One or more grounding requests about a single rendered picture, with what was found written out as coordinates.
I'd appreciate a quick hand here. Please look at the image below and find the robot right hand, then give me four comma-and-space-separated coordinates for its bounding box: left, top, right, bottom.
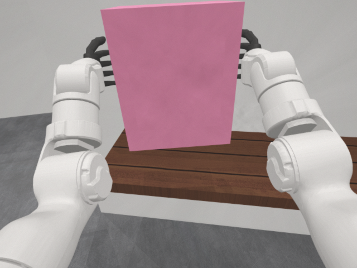
237, 29, 261, 79

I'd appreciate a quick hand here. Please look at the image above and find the robot left upper arm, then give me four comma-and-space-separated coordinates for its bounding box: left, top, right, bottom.
0, 150, 113, 268

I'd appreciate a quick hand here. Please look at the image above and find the robot left hand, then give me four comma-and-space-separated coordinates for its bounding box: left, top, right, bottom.
83, 36, 115, 87

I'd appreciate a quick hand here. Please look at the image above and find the table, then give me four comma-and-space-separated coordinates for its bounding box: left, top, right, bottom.
105, 129, 357, 210

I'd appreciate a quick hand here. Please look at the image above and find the left robot forearm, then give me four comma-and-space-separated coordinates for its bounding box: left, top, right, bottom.
33, 58, 105, 194

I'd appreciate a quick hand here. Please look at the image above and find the robot right upper arm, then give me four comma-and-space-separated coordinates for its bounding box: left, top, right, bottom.
266, 130, 357, 268

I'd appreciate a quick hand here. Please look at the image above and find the right robot forearm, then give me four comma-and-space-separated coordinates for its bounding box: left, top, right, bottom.
241, 48, 353, 177

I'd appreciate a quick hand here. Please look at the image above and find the carton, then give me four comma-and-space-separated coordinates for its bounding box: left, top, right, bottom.
100, 1, 245, 151

